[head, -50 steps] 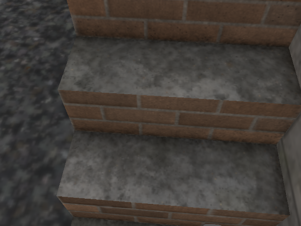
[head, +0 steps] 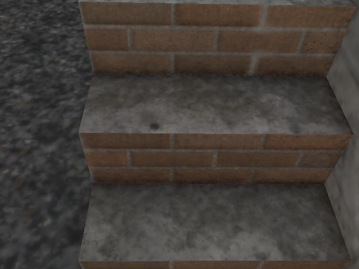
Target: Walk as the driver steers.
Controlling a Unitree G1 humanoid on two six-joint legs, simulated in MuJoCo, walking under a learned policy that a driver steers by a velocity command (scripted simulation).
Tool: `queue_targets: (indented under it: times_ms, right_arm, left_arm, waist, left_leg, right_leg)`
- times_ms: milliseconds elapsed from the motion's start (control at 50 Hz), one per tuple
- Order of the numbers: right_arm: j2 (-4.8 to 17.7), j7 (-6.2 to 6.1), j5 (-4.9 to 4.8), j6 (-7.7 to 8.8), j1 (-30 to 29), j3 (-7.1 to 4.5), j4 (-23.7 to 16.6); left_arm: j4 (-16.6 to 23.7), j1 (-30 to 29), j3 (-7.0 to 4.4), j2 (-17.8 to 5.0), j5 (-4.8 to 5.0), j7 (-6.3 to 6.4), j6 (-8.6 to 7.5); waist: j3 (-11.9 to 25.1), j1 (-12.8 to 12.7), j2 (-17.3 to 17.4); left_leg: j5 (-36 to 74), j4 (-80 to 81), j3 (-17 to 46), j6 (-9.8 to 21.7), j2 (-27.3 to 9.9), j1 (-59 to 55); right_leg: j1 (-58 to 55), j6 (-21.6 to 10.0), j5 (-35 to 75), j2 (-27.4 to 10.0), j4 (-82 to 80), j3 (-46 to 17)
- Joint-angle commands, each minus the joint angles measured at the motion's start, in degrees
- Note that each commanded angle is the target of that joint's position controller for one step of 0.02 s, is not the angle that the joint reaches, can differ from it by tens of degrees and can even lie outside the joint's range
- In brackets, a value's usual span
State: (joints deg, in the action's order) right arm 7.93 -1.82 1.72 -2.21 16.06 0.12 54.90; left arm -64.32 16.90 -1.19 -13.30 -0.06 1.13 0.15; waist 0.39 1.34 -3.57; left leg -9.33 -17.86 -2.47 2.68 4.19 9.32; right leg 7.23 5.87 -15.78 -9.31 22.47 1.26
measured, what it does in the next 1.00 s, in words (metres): climbs: right foot 0.22 m higher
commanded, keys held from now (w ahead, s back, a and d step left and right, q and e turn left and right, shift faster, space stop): shift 0.18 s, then w+shift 0.82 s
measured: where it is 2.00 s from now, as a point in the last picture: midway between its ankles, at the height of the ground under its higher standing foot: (203, 148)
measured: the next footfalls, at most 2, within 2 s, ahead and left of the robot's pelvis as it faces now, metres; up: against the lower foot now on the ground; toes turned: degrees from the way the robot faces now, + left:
right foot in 0.84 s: +0.24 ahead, -0.23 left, +0.22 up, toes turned -6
left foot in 1.52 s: +0.47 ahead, +0.08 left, +0.43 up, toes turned +6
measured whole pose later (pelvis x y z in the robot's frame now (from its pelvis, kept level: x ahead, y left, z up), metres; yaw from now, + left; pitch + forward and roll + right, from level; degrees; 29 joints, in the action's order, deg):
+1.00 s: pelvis +0.15 -0.13 +0.13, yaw +0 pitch +1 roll +1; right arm 14.3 1.4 0.8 3.6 10.6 -1.4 48.5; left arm -51.9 15.9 0.3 -11.8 -1.9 0.4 -0.9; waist 2.8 1.4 2.2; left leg 6.8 -111.1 13.0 6.1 9.7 41.9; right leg 36.9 -2.4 -28.9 -3.4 64.3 4.5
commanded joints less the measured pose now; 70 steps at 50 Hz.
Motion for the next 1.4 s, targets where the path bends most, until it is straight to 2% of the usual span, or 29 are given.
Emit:
queue_targets:
  times_ms: [20,180,240,300,360,440,540,600,640,680,700,740,780,800,820,840,860,880,900,920,940,960,1020,1040,1080,1120,1300,1380,1400]
  right_arm:
    - [6.77,-0.46,-0.08,0.27,0.94,-1.34,-2.82]
    - [6.23,-0.29,-0.15,-0.11,0.91,-1.24,-3.38]
    - [10.00,-0.58,-1.27,-0.20,1.93,-2.44,-3.59]
    - [9.71,0.31,-0.40,0.44,-1.04,-2.60,-6.79]
    - [8.28,0.22,-1.54,1.74,-5.99,-1.82,-10.07]
    - [4.51,1.02,-1.52,5.27,-1.63,0.39,-10.06]
    - [15.50,1.00,-2.55,4.40,13.28,-3.13,-5.71]
    - [16.70,-0.31,0.60,4.80,11.98,-3.55,-6.11]
    - [13.31,-0.67,0.12,5.15,15.92,-3.07,-1.29]
    - [6.76,-0.38,-0.03,6.32,13.10,-0.65,-0.41]
    - [7.98,-0.64,-1.41,6.19,12.26,-1.04,0.57]
    - [9.68,-1.52,-1.36,6.44,-0.59,-0.94,-2.44]
    - [10.96,-1.80,-2.75,6.58,-1.61,-1.38,-2.31]
    - [18.50,-1.00,-4.44,6.79,7.04,-3.10,0.14]
    - [21.93,0.59,-3.60,8.11,8.06,-4.07,-0.38]
    - [27.52,1.32,-3.22,7.05,7.56,-6.14,0.81]
    - [23.83,1.58,-4.03,7.09,4.47,-6.07,-1.40]
    - [13.11,2.64,-2.47,7.62,2.60,-4.44,-3.17]
    - [7.16,3.69,-1.81,8.30,-0.73,-3.83,-5.24]
    - [2.52,4.52,-0.80,7.87,-8.47,-1.61,-9.05]
    - [-1.36,4.21,-0.27,7.07,-4.39,-0.05,-8.36]
    - [-3.02,3.77,0.10,6.26,-3.54,1.31,-9.45]
    - [-2.57,3.28,-1.81,4.47,2.88,2.52,-9.05]
    - [-1.89,1.81,-2.50,4.37,2.41,2.64,-8.94]
    - [-0.21,0.27,-3.23,3.07,-0.40,2.63,-10.71]
    - [-2.20,-0.58,-3.54,2.31,-6.31,3.48,-13.95]
    - [-6.00,1.69,-5.78,4.05,-21.93,6.85,-24.53]
    - [-8.51,4.62,-3.08,4.27,-30.09,9.15,-29.93]
    - [-10.55,5.16,-2.30,4.74,-35.80,9.89,-32.82]
  left_arm:
    - [0.45,4.23,-0.41,-4.03,-0.06,0.19,-0.49]
    - [0.06,5.32,-0.37,-4.04,-0.31,0.28,-1.12]
    - [0.86,4.70,-0.56,-4.53,0.42,0.68,-1.61]
    - [3.59,4.52,-0.29,-3.17,0.88,1.64,-2.70]
    - [6.55,5.62,-0.56,-5.08,-0.72,1.38,-3.99]
    - [10.60,1.95,-1.64,-7.92,0.71,0.74,-4.49]
    - [13.90,-5.85,1.05,-2.99,0.67,-0.46,-7.91]
    - [18.19,-10.47,2.55,0.81,1.04,-1.19,-9.01]
    - [27.61,-19.05,5.59,6.99,1.88,-0.06,-8.20]
    - [33.17,-17.94,7.07,7.76,2.09,-1.52,-8.08]
    - [34.95,-18.24,8.02,8.94,1.46,-1.63,-7.21]
    - [41.25,-22.16,8.83,5.49,1.13,-2.51,-6.05]
    - [43.14,-25.57,9.83,5.23,-0.59,-3.10,-4.37]
    - [41.63,-22.48,9.60,5.03,-0.92,-2.24,-4.00]
    - [37.06,-12.48,5.28,-2.49,1.35,-1.39,-3.30]
    - [31.44,0.55,2.10,-7.08,-1.81,-1.21,-3.03]
    - [26.41,12.01,-1.12,-16.59,-4.23,-1.23,-3.19]
    - [17.88,21.20,-2.57,-20.85,-3.29,-0.32,-2.20]
    - [17.58,13.49,-1.53,-15.30,-2.52,0.06,-2.65]
    - [16.91,5.09,-0.31,-10.01,-1.80,-0.43,-1.72]
    - [15.51,-0.08,-0.50,-6.42,-1.32,-1.03,-0.99]
    - [15.90,-3.09,0.08,-1.60,-1.36,-0.44,-1.56]
    - [14.78,-6.31,2.21,5.37,-2.55,-1.06,-2.48]
    - [15.21,-3.20,0.76,0.32,-3.14,-1.46,-2.55]
    - [15.91,0.50,0.09,-1.67,-1.97,-1.15,-2.71]
    - [17.03,3.42,0.21,-3.81,-3.02,-0.46,-2.62]
    - [20.17,20.60,-1.81,-6.29,0.48,3.04,-0.89]
    - [17.83,22.02,-2.85,-8.66,1.96,4.44,-0.32]
    - [15.36,25.39,-2.60,-6.17,2.74,5.26,0.22]
  waist:
    - [-1.32,-0.47,3.37]
    - [-2.37,-0.39,2.24]
    - [-2.27,0.23,4.53]
    - [-4.57,-0.33,6.79]
    - [-4.61,-2.11,-0.80]
    - [-0.95,0.94,-6.58]
    - [4.40,7.30,16.44]
    - [1.02,4.57,8.72]
    - [-3.25,4.44,12.87]
    - [-2.25,0.53,7.92]
    - [-2.42,0.30,8.70]
    - [-7.29,-5.50,4.96]
    - [-2.88,-7.27,-0.21]
    - [8.53,-8.09,4.89]
    - [16.55,-11.67,4.51]
    - [26.37,-17.20,10.44]
    - [27.15,-17.80,-4.89]
    - [28.21,-14.47,-27.01]
    - [24.31,-9.36,-22.10]
    - [8.75,-6.04,-8.00]
    - [0.58,-0.98,-3.72]
    - [-1.96,0.94,4.18]
    - [-2.01,6.88,6.23]
    - [-0.64,5.56,4.11]
    - [-3.48,5.47,4.90]
    - [-6.01,3.65,1.10]
    - [-3.33,-5.70,-2.80]
    - [-1.96,-7.00,-1.24]
    - [-0.62,-8.73,-5.77]
  left_leg:
    - [14.85,2.90,7.12,2.36,-6.79,-5.29]
    - [11.38,3.04,5.61,3.06,-6.10,-4.31]
    - [-20.74,5.14,7.84,5.76,-6.40,-1.10]
    - [-25.96,3.52,10.52,7.64,-8.20,6.84]
    - [-19.94,-8.28,6.09,5.09,-4.61,16.89]
    - [-8.95,-20.72,1.41,3.79,-2.91,16.32]
    - [2.14,0.22,23.38,11.62,-15.11,-16.14]
    - [9.10,2.22,30.52,17.53,-23.03,-16.64]
    - [20.68,0.74,25.78,15.02,-26.04,-21.23]
    - [14.58,-0.48,21.32,10.03,-27.01,-19.60]
    - [12.07,1.97,20.37,8.80,-28.85,-18.18]
    - [3.91,13.56,10.00,5.64,-24.08,2.55]
    - [0.91,26.51,-0.35,7.48,-14.60,32.18]
    - [31.56,25.88,1.62,10.71,-14.47,31.92]
    - [78.85,11.25,1.43,11.93,-14.65,23.70]
    - [106.62,-5.75,2.89,11.52,-18.95,1.52]
    - [92.20,-28.63,4.67,7.59,-14.78,6.69]
    - [22.10,-47.59,10.52,7.53,-2.03,19.83]
    - [10.13,-79.64,22.01,5.22,4.98,31.79]
    - [8.51,-97.09,21.66,4.34,5.20,42.12]
    - [11.89,-102.76,21.44,4.42,6.37,46.98]
    - [16.48,-106.61,21.38,3.85,5.85,48.04]
    - [17.30,-108.17,21.92,2.57,5.44,48.89]
    - [10.57,-110.93,19.51,0.56,4.81,50.59]
    - [6.23,-105.01,18.18,-1.98,1.98,55.36]
    - [5.29,-114.89,16.25,-3.56,1.59,63.95]
    - [-2.96,-112.42,10.20,-7.41,-9.33,92.04]
    - [-5.73,-102.58,-0.12,-5.96,-15.85,89.85]
    - [-11.43,-97.38,-0.19,-4.32,-16.63,80.54]
  right_leg:
    - [6.54,-2.09,1.71,2.28,-3.27,1.46]
    - [6.69,-2.85,3.67,2.35,-5.13,1.14]
    - [9.35,-5.93,-8.57,5.29,0.16,4.18]
    - [12.55,-9.69,-10.75,4.62,4.02,3.14]
    - [11.13,-12.90,-14.97,1.14,-0.61,-4.60]
    - [11.90,-18.19,-11.07,-6.58,-6.75,-15.91]
    - [30.99,-10.46,8.04,7.62,24.88,5.15]
    - [50.20,-8.23,-10.49,7.60,70.98,-3.07]
    - [73.03,-8.77,-22.80,6.93,103.73,-9.42]
    - [81.45,-10.58,-26.83,3.63,113.23,-14.21]
    - [86.18,-10.51,-28.61,3.44,117.88,-14.80]
    - [74.49,-9.21,-23.17,0.41,96.35,-11.81]
    - [35.21,-10.00,0.62,-0.74,68.17,3.80]
    - [11.75,-10.72,-12.21,7.79,63.86,10.49]
    - [-1.30,-10.68,-16.36,13.33,62.33,13.16]
    - [3.36,-11.40,-21.52,14.99,50.59,6.13]
    - [-0.51,-18.05,-25.81,3.32,28.86,-25.55]
    - [-8.95,-23.10,-42.88,-2.84,-2.82,-55.36]
    - [-3.87,-20.82,-50.64,-6.61,-6.07,-65.57]
    - [9.22,-16.95,-34.69,-8.11,-3.49,-54.70]
    - [18.04,-16.15,-24.74,-8.22,4.57,-43.15]
    - [21.81,-13.69,-12.35,-7.16,11.71,-32.92]
    - [25.06,-8.84,5.97,-5.11,14.47,-13.28]
    - [22.61,-12.26,5.91,-6.86,8.62,-12.09]
    - [23.06,-12.76,-0.76,-6.28,4.17,-7.28]
    - [20.57,-13.51,0.57,-7.15,0.30,-6.34]
    - [-4.47,-13.76,-1.18,-9.06,-8.78,-8.82]
    - [-6.81,-15.67,2.79,-11.64,-18.43,-9.31]
    - [-5.90,-17.50,6.29,-12.70,-23.73,-9.87]
Velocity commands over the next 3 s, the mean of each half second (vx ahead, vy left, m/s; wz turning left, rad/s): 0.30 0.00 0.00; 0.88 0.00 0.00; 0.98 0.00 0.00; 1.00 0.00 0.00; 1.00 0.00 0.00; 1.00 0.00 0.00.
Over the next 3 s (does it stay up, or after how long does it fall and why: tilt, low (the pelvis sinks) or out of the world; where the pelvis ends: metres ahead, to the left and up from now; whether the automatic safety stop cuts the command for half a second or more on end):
stays up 1.03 -0.06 0.99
